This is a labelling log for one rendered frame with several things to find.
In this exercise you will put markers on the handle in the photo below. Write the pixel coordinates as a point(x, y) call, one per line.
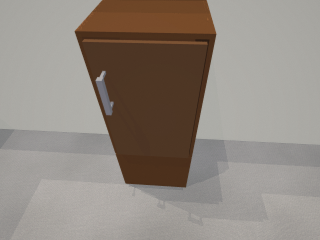
point(104, 94)

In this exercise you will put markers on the cupboard door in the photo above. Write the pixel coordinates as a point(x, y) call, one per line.
point(155, 86)

